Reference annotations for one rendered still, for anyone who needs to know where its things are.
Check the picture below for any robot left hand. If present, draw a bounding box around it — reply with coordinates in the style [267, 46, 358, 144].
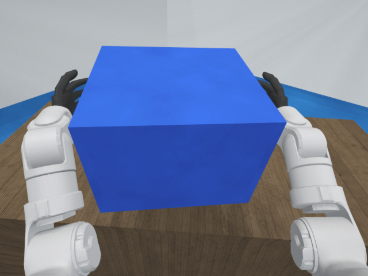
[52, 70, 88, 116]

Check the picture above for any robot right forearm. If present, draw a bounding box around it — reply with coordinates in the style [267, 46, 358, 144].
[277, 106, 367, 263]

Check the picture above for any robot right hand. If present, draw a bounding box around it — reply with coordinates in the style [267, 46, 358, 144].
[257, 72, 288, 108]

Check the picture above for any robot right upper arm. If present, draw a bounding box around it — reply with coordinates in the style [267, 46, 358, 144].
[290, 217, 368, 276]

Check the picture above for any robot left forearm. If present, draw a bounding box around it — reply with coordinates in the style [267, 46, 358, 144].
[21, 106, 84, 276]

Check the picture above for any carton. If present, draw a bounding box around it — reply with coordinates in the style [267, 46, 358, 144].
[68, 46, 287, 213]

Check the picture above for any pedestal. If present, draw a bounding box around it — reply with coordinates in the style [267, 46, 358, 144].
[0, 101, 368, 276]

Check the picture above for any robot left upper arm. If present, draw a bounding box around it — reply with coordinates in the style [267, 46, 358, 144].
[25, 221, 101, 276]

